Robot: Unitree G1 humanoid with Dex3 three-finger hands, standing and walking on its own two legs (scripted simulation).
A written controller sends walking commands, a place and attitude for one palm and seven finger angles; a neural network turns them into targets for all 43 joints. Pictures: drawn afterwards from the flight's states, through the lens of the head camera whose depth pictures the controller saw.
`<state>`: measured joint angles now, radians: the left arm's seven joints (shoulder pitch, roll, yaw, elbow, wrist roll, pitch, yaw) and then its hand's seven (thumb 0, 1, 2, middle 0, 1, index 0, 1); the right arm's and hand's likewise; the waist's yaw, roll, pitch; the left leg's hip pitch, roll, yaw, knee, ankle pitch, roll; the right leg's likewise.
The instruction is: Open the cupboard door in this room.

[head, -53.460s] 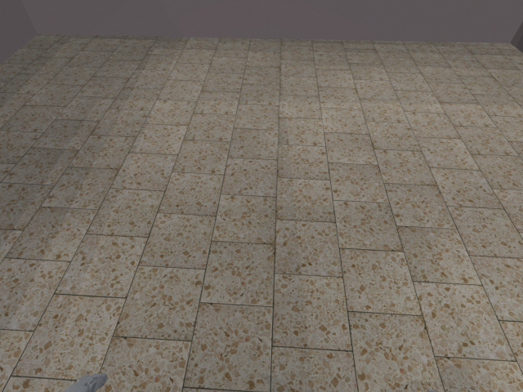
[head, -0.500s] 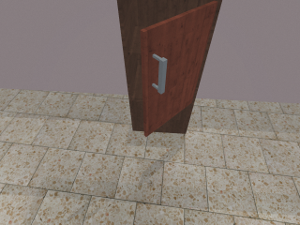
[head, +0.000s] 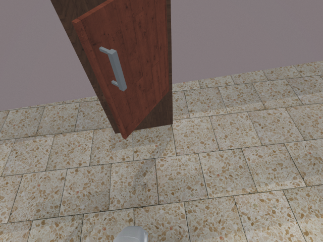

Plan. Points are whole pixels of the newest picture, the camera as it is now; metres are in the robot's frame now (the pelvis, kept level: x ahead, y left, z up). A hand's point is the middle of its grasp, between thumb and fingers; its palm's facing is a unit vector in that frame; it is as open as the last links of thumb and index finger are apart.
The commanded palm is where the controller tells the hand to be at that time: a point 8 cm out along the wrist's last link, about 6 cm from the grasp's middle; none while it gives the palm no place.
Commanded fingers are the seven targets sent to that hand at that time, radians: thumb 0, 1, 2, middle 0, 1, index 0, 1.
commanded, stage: walk to a spot facing it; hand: left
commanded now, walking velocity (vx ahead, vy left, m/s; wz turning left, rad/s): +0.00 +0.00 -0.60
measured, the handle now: (113, 69) +0.59 +0.21 +0.05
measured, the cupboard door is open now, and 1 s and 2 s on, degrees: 46 46 46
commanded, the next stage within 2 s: none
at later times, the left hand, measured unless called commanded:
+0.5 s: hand out of the picture +0.12 +0.26 -0.18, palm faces -0.17 -0.96 -0.22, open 7.4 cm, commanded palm none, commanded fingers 0.00 0.90 0.90 -0.20 -0.30 -0.20 -0.30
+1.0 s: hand (139, 193) +0.26 +0.11 -0.15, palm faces -0.59 -0.76 -0.28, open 7.4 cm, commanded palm none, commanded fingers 0.00 0.90 0.90 -0.20 -0.30 -0.20 -0.30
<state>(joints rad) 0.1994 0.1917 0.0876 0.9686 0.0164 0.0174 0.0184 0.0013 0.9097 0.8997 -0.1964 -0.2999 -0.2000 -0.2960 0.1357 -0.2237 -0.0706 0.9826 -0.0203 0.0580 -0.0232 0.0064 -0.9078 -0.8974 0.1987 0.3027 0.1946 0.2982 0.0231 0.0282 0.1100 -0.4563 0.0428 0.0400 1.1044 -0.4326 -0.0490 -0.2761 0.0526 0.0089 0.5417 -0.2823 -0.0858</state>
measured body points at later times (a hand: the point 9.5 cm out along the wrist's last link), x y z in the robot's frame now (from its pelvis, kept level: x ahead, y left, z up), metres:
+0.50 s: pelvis +0.03 +0.06 -0.01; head +0.10 +0.07 +0.44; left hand +0.12 +0.31 -0.17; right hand +0.11 -0.21 -0.13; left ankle +0.06 +0.17 -0.74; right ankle -0.01 -0.06 -0.71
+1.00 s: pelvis +0.03 +0.03 -0.01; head +0.07 -0.03 +0.44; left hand +0.29 +0.15 -0.13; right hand -0.12 -0.19 -0.17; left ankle +0.06 +0.17 -0.67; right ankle -0.01 -0.05 -0.74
